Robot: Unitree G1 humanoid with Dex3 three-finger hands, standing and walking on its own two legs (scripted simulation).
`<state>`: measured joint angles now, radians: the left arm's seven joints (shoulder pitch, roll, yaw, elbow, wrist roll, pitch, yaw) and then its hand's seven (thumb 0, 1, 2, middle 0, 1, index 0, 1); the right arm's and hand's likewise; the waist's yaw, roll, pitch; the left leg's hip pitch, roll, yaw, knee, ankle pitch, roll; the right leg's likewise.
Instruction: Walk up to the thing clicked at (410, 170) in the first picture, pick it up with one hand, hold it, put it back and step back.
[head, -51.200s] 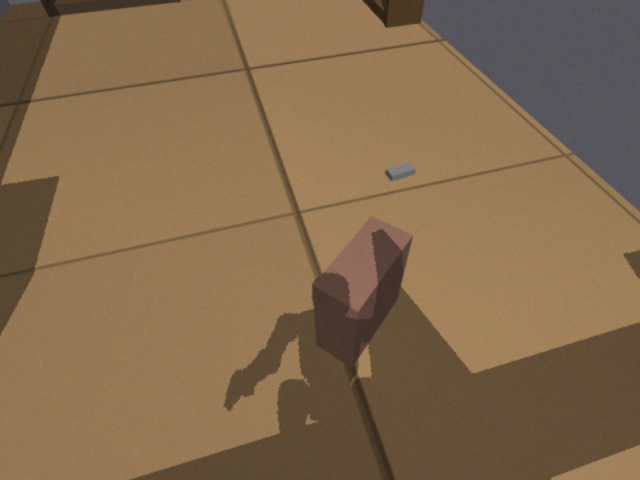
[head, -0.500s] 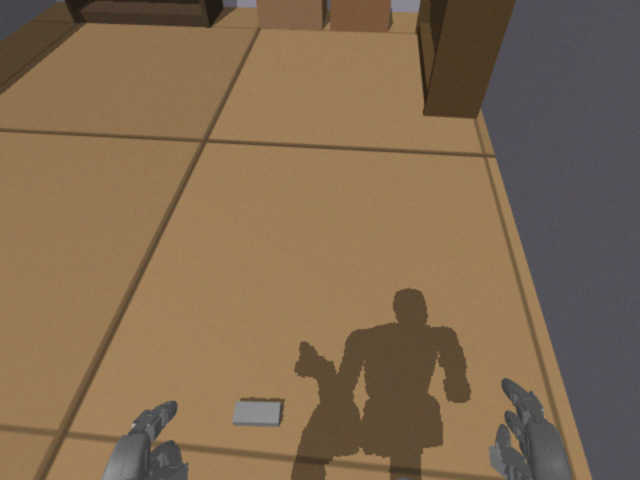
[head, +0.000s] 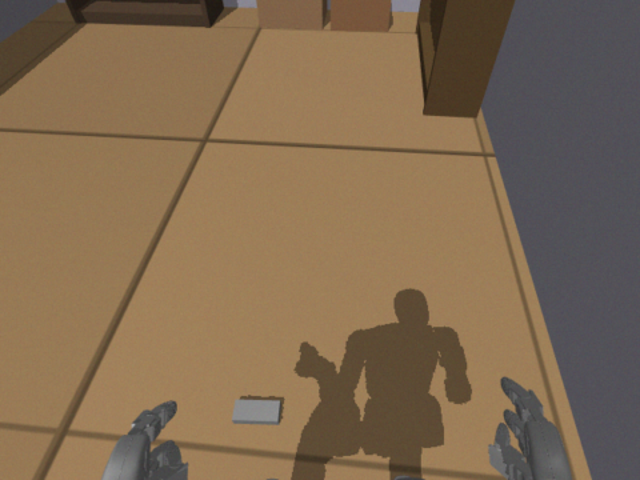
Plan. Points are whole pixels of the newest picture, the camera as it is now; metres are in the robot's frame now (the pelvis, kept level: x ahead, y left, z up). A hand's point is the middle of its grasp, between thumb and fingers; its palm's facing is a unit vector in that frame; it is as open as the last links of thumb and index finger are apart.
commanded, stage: stand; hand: left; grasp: from above
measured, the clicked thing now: (257, 412) +0.43 +0.20 -0.70
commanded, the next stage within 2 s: none
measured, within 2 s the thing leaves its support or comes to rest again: neither
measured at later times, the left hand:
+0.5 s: hand out of the picture +0.06 +0.24 -0.11, palm faces +0.05 -0.94 -0.34, open 7.4 cm
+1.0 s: hand out of the picture +0.04 +0.24 -0.10, palm faces +0.06 -0.94 -0.34, open 7.4 cm
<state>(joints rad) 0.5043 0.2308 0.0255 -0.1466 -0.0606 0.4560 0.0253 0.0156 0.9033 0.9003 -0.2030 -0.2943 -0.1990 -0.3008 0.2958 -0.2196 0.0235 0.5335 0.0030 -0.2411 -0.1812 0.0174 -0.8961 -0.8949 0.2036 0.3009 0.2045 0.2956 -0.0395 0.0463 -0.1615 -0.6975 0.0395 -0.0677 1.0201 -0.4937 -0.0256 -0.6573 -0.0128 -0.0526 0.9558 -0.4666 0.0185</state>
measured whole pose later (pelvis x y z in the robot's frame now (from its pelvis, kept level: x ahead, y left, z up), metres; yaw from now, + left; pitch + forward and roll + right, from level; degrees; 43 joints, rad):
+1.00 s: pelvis -0.01 +0.00 +0.07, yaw +2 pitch -5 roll +0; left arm 0.15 0.30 0.03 1.12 0.03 0.00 0.03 0.01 0.90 0.90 -0.21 -0.30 -0.20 -0.30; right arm 0.14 -0.30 -0.03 1.11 -0.03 0.00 -0.02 0.01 -0.90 -0.90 0.20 0.30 0.20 0.30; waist 0.02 0.02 0.07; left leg -0.12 0.00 -0.06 0.41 -0.20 -0.02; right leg -0.10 -0.05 -0.06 0.39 -0.20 0.03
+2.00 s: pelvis +0.01 -0.01 +0.07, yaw +2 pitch -3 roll +0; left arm 0.10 0.32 0.03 1.14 0.01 0.00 0.01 0.01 0.90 0.90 -0.21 -0.30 -0.20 -0.30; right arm 0.11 -0.33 -0.01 1.13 -0.02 0.00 -0.01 0.01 -0.90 -0.90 0.20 0.30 0.20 0.30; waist 0.01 0.02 0.06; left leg -0.10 0.02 -0.06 0.34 -0.19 -0.03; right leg -0.08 -0.03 -0.07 0.33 -0.20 0.01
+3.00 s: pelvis -0.05 +0.04 +0.05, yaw +3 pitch -1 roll -1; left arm -0.01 0.40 0.07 0.91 0.00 0.07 0.04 0.01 0.91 0.90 -0.20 -0.29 -0.20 -0.30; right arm 0.16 -0.35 -0.06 0.95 -0.03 0.04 0.01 0.01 -0.90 -0.90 0.20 0.30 0.20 0.30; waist -0.04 -0.06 0.23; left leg -0.29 -0.04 -0.02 0.62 -0.31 0.05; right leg -0.44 0.07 0.14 1.00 -0.56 -0.03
